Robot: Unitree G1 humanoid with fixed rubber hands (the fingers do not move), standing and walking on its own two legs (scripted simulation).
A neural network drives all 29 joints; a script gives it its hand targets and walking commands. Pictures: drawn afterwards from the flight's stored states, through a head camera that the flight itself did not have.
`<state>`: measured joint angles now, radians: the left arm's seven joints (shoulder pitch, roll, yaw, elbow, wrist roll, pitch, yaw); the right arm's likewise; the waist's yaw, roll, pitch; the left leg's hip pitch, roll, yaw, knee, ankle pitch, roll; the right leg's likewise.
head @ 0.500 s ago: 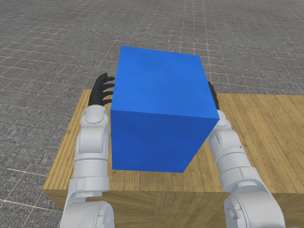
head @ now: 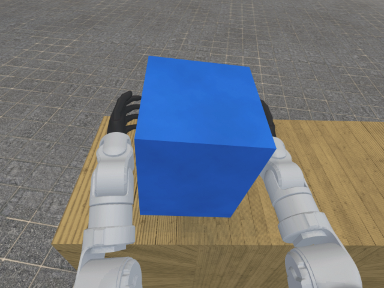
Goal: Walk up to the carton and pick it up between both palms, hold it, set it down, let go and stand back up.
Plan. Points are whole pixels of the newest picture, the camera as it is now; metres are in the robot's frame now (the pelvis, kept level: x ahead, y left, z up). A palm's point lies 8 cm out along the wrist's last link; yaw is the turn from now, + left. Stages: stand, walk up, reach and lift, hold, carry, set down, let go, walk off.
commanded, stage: reach and lift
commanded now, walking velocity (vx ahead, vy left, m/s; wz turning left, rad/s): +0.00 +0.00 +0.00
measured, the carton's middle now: (192, 143) +0.36 -0.01 +0.13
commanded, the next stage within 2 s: hold in 0.18 s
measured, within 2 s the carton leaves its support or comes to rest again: neither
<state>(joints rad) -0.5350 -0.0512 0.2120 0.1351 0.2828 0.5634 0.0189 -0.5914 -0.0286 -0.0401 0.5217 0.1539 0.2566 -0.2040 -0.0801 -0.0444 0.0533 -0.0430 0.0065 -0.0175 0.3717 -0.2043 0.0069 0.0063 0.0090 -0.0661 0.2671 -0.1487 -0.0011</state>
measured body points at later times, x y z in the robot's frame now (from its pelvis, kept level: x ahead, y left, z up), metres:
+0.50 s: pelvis -0.01 +0.00 +0.00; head -0.05 +0.02 +0.45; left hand +0.36 +0.14 +0.19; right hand +0.37 -0.15 +0.17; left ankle +0.01 +0.11 -0.75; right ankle +0.01 -0.12 -0.75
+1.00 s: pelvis -0.01 -0.01 +0.00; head -0.06 +0.02 +0.45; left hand +0.36 +0.15 +0.20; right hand +0.37 -0.15 +0.18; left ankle +0.01 +0.11 -0.75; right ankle +0.01 -0.12 -0.75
